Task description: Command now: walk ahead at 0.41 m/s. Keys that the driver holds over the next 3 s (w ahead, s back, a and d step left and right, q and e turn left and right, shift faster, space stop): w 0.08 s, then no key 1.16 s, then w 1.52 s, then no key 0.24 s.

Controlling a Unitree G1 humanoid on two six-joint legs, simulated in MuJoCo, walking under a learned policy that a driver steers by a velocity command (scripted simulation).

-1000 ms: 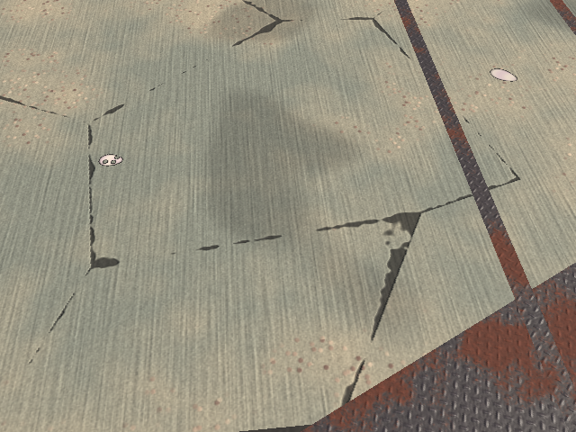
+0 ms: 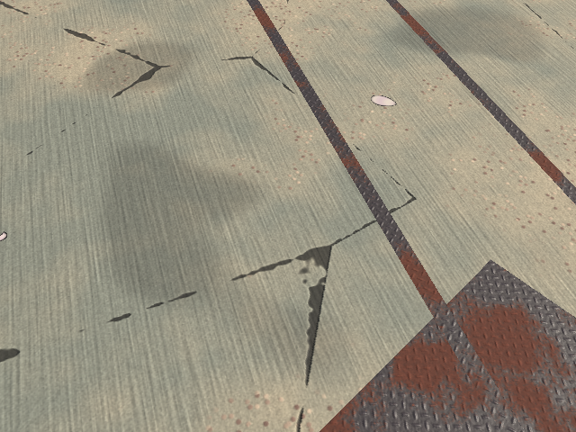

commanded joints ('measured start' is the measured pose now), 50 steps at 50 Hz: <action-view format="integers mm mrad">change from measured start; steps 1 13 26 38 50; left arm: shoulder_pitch -62 -219 -56 22 57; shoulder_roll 64 0 -4 -18 -50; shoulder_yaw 6 -33 -39 -31 -43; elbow -54 -94 20 66 136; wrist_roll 15 -9 -8 -26 -20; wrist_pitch -20 -12 -31 29 14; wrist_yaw -19 11 49 48 57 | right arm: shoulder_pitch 28 130 105 -25 27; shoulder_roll -103 -64 49 23 38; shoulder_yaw -12 25 31 50 53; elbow -26 95 147 169 195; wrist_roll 6 7 -2 7 14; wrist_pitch -28 -26 78 53 37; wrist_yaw -4 -26 -33 -47 -53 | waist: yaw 1 -9 -52 29 15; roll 98 166 -36 129 38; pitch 82 52 -59 97 47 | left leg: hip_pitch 154 132 -50 -174 -78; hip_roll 261 187 42 146 130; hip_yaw -337 -64 -84 -202 -158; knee -319 -96 461 -127 -104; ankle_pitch -95 929 -210 -130 52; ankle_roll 88 50 -66 -19 -19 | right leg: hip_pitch -327 -82 43 99 164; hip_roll -83 22 -208 -82 -98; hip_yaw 1 -142 78 56 54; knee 99 -324 -674 -655 -623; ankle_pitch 136 326 613 62 216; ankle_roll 19 41 -115 42 37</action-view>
